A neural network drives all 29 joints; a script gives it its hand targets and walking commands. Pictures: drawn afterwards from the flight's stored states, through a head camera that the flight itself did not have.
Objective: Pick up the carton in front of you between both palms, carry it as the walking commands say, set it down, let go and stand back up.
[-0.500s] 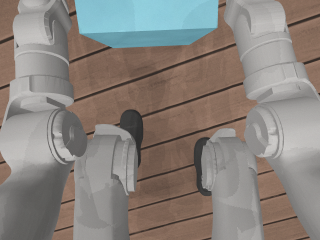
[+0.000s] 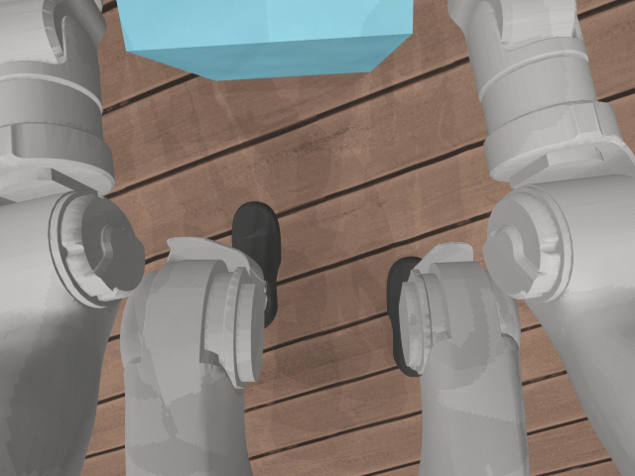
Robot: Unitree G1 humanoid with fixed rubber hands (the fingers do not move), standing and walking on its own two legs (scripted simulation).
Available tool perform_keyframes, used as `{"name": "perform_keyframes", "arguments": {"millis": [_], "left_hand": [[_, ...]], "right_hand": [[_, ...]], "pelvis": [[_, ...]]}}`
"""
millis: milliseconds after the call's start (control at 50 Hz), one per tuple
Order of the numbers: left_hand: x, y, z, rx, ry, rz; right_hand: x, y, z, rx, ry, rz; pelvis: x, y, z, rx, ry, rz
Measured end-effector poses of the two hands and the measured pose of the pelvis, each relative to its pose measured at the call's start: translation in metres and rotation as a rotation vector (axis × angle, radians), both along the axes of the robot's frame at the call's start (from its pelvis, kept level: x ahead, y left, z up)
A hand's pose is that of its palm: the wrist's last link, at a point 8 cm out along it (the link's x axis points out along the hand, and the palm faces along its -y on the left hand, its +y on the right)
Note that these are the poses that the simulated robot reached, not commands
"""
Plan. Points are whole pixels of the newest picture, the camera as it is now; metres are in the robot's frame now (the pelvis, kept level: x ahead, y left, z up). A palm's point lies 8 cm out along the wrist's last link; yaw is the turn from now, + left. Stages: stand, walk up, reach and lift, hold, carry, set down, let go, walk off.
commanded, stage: set down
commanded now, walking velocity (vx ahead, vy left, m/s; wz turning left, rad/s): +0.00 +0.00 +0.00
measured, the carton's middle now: out of the picture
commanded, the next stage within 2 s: let go in 1.70 s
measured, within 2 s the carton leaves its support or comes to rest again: neither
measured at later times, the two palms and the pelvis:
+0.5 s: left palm out of the picture +0.52 +0.28 -0.19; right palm out of the picture +0.58 -0.06 -0.19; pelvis +0.01 +0.00 +0.00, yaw +1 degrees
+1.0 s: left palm out of the picture +0.55 +0.30 -0.07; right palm out of the picture +0.61 -0.06 -0.06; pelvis +0.00 +0.00 +0.05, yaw +2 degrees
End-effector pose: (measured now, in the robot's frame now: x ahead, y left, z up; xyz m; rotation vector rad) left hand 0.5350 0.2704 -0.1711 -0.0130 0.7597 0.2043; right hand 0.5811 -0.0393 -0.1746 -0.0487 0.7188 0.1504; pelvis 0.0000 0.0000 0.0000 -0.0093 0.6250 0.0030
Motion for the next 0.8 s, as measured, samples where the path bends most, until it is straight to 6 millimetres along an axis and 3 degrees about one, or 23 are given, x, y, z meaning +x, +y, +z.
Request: {"name": "perform_keyframes", "arguments": {"millis": [300,440,580,700,800], "left_hand": [[-0.002,0.002,-0.003,-0.026,-0.01,-0.004],[-0.005,0.001,-0.011,-0.019,-0.003,0.025],[-0.011,0.017,-0.027,0.041,0.026,0.113],[0.005,0.027,-0.01,0.053,-0.044,0.126],[0.015,0.026,0.019,0.036,-0.105,0.132]], "right_hand": [[-0.001,-0.003,-0.004,0.033,-0.016,0.02],[0.0,-0.005,-0.008,-0.033,-0.012,0.059],[0.006,-0.038,-0.021,-0.114,0.004,-0.011],[0.018,-0.046,-0.008,-0.106,-0.053,-0.028],[0.025,-0.035,0.021,-0.097,-0.107,-0.029]], "pelvis": [[0.001,-0.004,-0.002,0.005,-0.037,0.006],[0.003,-0.004,-0.001,0.003,-0.036,0.011],[0.006,0.001,0.002,0.003,-0.002,0.006],[0.002,0.005,0.001,0.007,0.003,0.002],[-0.002,0.004,0.005,0.005,-0.006,0.016]]}}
